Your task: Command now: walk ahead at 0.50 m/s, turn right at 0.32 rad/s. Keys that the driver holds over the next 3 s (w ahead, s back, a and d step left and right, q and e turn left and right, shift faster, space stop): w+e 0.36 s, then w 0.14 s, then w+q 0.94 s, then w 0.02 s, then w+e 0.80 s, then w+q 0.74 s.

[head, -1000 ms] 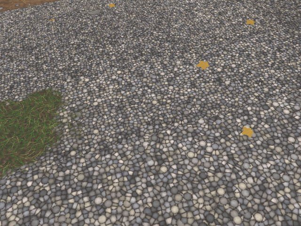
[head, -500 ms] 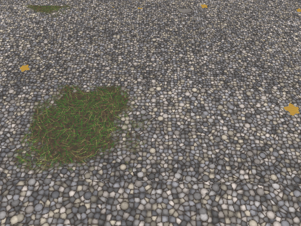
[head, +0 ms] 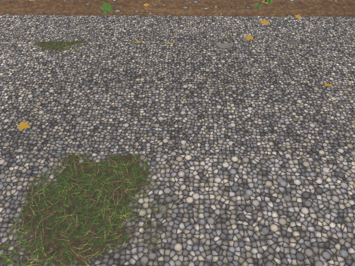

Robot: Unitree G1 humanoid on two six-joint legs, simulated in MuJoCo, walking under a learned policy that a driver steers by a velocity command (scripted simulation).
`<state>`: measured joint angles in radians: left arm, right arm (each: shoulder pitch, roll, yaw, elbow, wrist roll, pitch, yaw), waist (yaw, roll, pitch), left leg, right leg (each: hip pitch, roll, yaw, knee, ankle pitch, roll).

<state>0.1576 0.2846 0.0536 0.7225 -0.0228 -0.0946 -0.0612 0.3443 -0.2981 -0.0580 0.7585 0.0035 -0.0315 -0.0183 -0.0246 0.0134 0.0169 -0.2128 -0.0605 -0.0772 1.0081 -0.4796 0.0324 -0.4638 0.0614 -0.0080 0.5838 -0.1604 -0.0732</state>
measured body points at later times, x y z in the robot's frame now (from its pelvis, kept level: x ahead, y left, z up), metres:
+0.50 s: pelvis +0.25 +0.01 -0.01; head +0.23 +0.00 +0.44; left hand +0.43 +0.25 -0.11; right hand +0.32 -0.30 -0.09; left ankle +0.26 +0.13 -0.72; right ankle +0.11 -0.08 -0.67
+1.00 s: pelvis +0.51 -0.13 -0.18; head +0.53 -0.14 +0.27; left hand +0.71 +0.06 -0.28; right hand +0.42 -0.37 -0.32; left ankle +0.37 +0.09 -0.69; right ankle +0.52 -0.23 -0.91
